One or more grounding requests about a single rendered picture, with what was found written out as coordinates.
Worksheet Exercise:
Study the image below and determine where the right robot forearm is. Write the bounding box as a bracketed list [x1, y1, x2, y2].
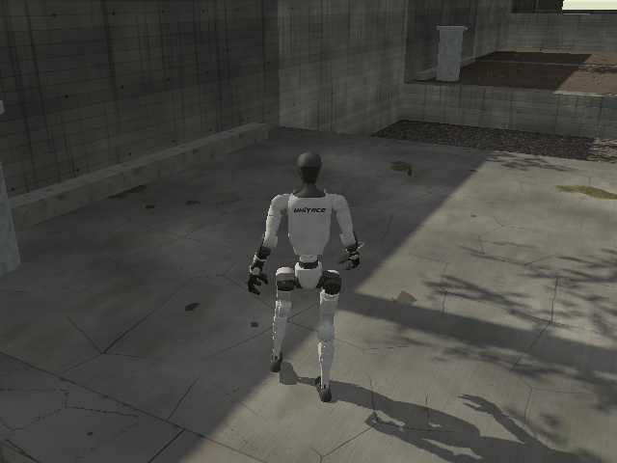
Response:
[345, 231, 360, 259]

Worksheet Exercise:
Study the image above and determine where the humanoid robot head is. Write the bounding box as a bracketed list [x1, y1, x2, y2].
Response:
[293, 151, 326, 198]

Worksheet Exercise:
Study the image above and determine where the robot right upper arm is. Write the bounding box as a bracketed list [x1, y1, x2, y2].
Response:
[329, 194, 356, 246]

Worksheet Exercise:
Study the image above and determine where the robot left shin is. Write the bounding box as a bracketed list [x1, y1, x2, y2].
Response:
[273, 300, 287, 360]

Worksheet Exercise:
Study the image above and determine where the robot left upper arm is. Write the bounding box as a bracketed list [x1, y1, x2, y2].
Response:
[262, 194, 289, 249]

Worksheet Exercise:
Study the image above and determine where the robot right hand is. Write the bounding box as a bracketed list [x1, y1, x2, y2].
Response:
[337, 254, 360, 270]

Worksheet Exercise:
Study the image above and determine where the left robot forearm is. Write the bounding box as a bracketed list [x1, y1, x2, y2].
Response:
[250, 233, 271, 275]

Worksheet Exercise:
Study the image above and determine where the robot left hand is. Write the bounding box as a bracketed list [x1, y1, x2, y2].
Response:
[246, 270, 268, 295]

